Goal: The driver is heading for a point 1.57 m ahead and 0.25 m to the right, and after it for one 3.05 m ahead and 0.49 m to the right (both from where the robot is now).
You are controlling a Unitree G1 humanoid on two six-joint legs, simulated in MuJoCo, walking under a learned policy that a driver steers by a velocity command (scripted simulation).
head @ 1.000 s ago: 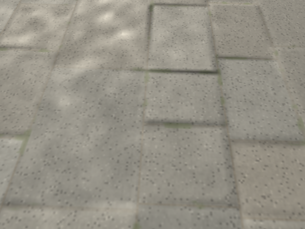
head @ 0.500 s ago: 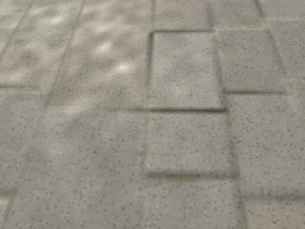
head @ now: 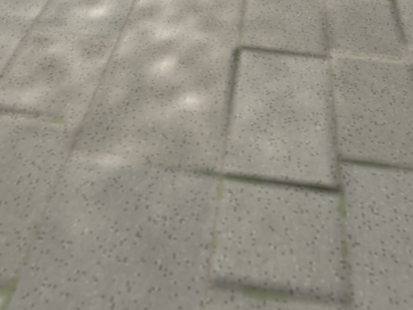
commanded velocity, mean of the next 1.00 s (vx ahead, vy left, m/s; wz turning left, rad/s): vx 0.03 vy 0.00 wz -0.23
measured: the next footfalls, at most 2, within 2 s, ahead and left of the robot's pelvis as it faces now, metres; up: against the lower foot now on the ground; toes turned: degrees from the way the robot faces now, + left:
right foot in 0.18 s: +0.14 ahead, -0.16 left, +0.00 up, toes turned +6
right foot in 0.84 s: +0.10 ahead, -0.20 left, +0.00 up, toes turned -14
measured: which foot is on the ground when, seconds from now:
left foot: down 0.00-0.84, up 0.86-1.00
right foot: up 0.00-0.16, down 0.18-0.58, up 0.60-0.82, down 0.84-1.00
